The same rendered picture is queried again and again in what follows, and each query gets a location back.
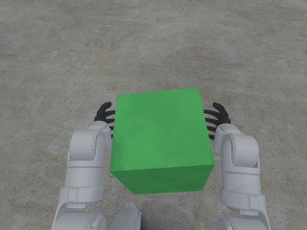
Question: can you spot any robot right forearm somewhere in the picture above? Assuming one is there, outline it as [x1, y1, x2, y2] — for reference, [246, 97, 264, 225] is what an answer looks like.
[213, 123, 271, 230]

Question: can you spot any robot left thigh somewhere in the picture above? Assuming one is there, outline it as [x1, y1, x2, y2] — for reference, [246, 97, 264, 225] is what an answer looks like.
[107, 207, 142, 230]

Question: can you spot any robot right upper arm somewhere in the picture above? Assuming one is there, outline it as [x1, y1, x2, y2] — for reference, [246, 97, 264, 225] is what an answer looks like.
[214, 216, 268, 230]

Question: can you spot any right robot hand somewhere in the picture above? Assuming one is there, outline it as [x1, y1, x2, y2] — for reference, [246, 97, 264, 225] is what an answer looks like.
[203, 103, 231, 140]

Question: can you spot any robot left forearm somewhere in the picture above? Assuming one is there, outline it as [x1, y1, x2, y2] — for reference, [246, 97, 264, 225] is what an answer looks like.
[51, 121, 112, 230]

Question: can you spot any robot left shin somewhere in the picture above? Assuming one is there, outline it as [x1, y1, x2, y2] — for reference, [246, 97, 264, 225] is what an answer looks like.
[125, 203, 138, 210]

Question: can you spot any robot left upper arm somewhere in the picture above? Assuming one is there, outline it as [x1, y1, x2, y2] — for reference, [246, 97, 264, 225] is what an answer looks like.
[52, 211, 106, 230]

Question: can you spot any carton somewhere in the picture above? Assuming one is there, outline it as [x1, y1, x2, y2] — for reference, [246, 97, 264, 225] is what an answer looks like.
[109, 87, 215, 195]

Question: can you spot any left robot hand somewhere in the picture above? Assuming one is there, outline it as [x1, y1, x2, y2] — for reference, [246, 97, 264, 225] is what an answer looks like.
[94, 102, 116, 138]

